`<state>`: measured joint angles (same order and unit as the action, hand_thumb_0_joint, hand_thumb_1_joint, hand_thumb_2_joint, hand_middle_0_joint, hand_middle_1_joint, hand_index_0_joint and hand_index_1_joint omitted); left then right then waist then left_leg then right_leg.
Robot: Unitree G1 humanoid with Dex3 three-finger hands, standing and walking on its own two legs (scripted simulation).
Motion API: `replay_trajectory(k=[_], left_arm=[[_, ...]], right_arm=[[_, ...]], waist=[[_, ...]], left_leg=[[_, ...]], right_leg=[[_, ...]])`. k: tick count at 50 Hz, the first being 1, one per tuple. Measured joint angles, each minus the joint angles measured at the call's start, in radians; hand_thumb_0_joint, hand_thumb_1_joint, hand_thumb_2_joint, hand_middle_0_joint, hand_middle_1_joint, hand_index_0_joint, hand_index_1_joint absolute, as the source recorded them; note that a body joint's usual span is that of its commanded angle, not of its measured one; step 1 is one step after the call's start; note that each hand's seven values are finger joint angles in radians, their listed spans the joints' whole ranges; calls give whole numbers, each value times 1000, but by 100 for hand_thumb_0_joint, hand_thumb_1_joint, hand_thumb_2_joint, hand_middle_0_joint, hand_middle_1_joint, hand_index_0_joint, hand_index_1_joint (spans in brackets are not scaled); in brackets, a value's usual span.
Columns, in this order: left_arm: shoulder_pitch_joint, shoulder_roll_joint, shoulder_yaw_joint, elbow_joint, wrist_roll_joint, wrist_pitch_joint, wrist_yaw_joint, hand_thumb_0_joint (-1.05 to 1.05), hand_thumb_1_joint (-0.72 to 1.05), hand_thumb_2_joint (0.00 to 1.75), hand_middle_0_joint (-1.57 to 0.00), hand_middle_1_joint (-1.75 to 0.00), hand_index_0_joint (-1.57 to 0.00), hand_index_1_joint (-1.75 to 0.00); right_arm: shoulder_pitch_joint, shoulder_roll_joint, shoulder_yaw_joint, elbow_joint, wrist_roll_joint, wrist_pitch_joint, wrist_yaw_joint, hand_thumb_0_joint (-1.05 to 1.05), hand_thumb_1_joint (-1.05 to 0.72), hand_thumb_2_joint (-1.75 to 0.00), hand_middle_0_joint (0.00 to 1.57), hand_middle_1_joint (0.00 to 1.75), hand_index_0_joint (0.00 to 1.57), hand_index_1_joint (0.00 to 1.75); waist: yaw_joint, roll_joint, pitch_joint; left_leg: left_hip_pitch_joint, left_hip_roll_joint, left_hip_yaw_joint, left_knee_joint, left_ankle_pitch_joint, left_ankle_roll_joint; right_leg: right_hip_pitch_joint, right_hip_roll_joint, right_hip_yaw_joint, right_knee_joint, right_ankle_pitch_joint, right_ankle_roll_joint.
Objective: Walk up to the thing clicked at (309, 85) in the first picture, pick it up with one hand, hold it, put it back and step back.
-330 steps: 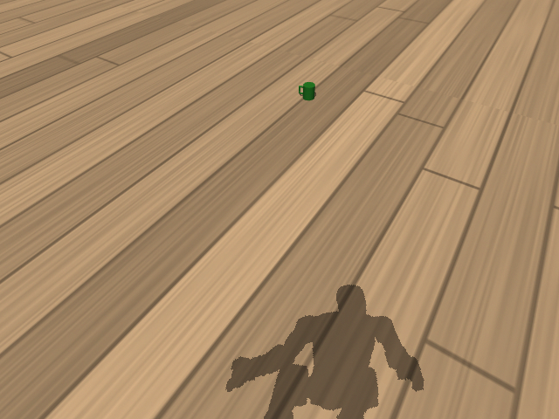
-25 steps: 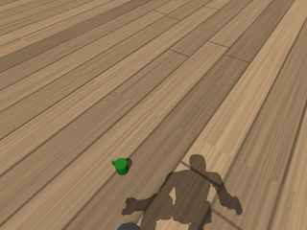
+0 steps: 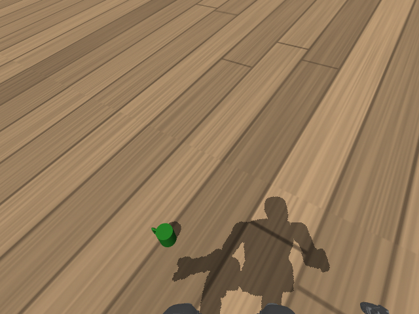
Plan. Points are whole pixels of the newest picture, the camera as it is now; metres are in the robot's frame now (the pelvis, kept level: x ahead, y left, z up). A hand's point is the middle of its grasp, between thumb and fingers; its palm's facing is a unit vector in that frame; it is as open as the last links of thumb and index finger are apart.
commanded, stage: walk up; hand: left
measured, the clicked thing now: (163, 234) +0.53 +0.32 -0.70
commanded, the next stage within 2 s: none
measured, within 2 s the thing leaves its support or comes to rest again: neither
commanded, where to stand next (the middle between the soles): +0.09 +0.01 m, yaw +0 degrees
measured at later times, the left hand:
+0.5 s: hand out of the picture +0.09 +0.26 -0.13, palm faces -0.01 -0.95 -0.32, open 7.3 cm
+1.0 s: hand out of the picture +0.10 +0.26 -0.12, palm faces +0.04 -0.94 -0.34, open 7.3 cm
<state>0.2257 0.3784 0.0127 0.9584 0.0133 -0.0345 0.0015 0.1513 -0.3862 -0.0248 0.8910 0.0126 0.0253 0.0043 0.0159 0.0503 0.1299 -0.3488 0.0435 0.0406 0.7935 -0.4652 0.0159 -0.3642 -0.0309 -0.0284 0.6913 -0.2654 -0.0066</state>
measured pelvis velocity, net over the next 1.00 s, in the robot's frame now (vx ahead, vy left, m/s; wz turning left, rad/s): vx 0.03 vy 0.00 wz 0.03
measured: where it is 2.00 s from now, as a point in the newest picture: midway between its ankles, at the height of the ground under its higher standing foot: outside the picture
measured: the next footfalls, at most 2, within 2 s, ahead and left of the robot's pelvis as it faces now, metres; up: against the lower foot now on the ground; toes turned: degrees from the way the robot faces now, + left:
none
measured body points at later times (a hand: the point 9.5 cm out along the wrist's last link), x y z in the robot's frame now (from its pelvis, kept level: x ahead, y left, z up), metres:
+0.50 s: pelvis +0.00 +0.01 +0.02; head +0.00 +0.02 +0.47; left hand +0.09 +0.31 -0.11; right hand +0.05 -0.30 -0.10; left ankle -0.01 +0.14 -0.72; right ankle +0.07 -0.12 -0.72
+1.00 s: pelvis +0.03 +0.00 +0.03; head +0.03 +0.00 +0.48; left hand +0.10 +0.31 -0.10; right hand +0.14 -0.29 -0.11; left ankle -0.01 +0.14 -0.72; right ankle +0.07 -0.12 -0.72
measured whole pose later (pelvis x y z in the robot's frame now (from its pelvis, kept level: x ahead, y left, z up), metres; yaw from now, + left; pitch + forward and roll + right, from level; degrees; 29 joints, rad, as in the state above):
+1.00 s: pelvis +0.03 +0.00 +0.03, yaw +2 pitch -2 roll +0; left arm 0.07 0.34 0.01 1.17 0.00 -0.02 -0.01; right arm 0.06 -0.36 -0.01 1.13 0.00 -0.01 0.01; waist 0.02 0.02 0.05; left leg -0.07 0.03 0.00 0.35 -0.24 -0.03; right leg -0.19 -0.04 -0.06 0.37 -0.14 0.01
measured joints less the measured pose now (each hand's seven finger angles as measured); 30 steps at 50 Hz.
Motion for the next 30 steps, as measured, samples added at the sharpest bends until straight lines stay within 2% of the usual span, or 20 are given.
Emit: replay_trajectory(k=[2, 5, 7, 9, 12, 17, 30], left_arm=[[-18, -7, -6, 2, 3, 2, -1, 0, 91, 90, -20, -30, -21, -30], [-51, -12, -11, 2, 8, 4, -3, 0, 91, 90, -20, -30, -21, -30], [-81, -8, -11, 6, 5, 10, -4, 0, 91, 90, -20, -30, -21, -30], [-101, -10, -11, 15, -2, 16, -5, 0, 91, 90, -20, -30, -21, -30], [-115, -18, -14, 43, -4, 15, -11, 0, 91, 90, -20, -30, -21, -30], [-127, -19, -13, 90, -7, 20, -20, 0, 91, 90, -20, -30, -21, -30], [-131, -14, -10, 184, -12, 25, -24, 0, 91, 90, -20, -30, -21, -30]], right_arm=[[-10, 2, 4, 22, 3, 4, 5, 0, -90, -90, 21, 30, 20, 29], [-11, 1, 6, 54, 2, -3, 10, 0, -90, -90, 21, 30, 20, 29], [-9, 9, 7, 83, -6, -13, 7, 0, -90, -90, 21, 30, 20, 29], [0, 18, 12, 113, -17, -19, 6, 0, -90, -90, 21, 30, 20, 29], [16, 18, 20, 158, -19, -18, 11, 0, -90, -90, 21, 30, 20, 29], [38, 18, 24, 206, -28, -27, 15, 0, -90, -90, 21, 30, 20, 30], [-9, 17, 22, 248, -25, -40, 6, 0, -90, -90, 21, 30, 20, 30]], waist=[[6, -1, -5], [1, 0, -15], [-3, -24, -9], [-2, -47, -11], [-8, -46, -38], [-21, -70, -80], [-7, -63, -87]], left_leg=[[7, -15, -11, 10, -36, 8], [52, -14, -24, -76, 19, 10], [84, -27, -17, -156, 127, -20], [105, -38, -6, -192, 151, -35], [121, -22, -12, -213, 155, -36], [153, -21, -14, -261, 173, -35], [219, -14, -25, -360, 202, -38]], right_leg=[[-10, -7, 11, -12, 12, 0], [-30, -13, 8, -27, 29, 6], [-39, -30, 16, -20, 31, 13], [-27, -40, 27, -40, 44, 19], [10, -23, 16, -106, 74, 20], [49, -22, 12, -162, 91, 17], [126, -14, -4, -273, 127, 27]])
